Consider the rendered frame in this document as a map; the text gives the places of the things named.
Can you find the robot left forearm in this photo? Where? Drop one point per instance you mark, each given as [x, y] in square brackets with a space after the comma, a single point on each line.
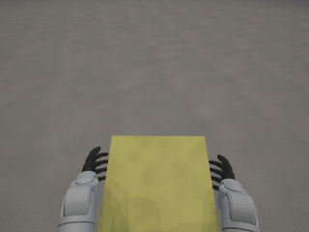
[79, 205]

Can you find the robot left hand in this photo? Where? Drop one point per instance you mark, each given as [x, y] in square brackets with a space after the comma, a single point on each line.
[91, 163]

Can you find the carton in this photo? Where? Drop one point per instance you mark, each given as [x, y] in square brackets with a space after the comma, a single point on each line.
[158, 183]

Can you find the robot right forearm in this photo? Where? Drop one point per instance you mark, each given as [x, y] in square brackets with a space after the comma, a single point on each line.
[238, 210]

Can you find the robot right hand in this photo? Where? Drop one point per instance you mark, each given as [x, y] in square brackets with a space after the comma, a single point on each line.
[226, 173]

